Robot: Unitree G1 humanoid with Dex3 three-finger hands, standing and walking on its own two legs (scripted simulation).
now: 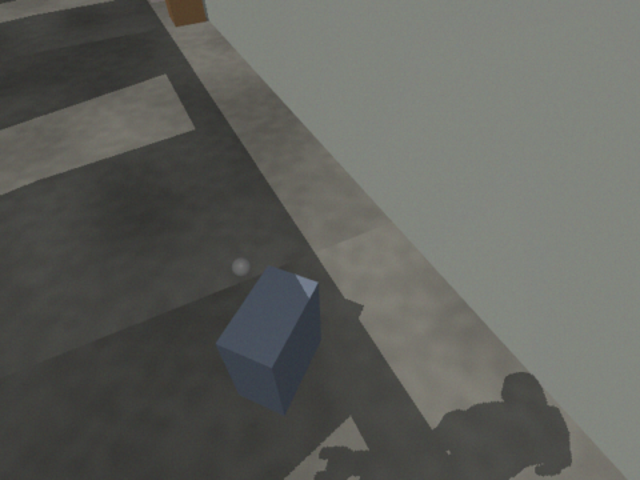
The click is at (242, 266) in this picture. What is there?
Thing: free ball
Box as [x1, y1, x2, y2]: [231, 257, 250, 276]
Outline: 239,257 233,261 231,267 235,274 242,276 248,273 250,269 250,263 246,258
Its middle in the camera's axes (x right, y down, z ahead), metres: -0.31 +0.11 +1.56
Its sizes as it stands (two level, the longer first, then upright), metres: 0.078 0.078 0.078
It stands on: the floor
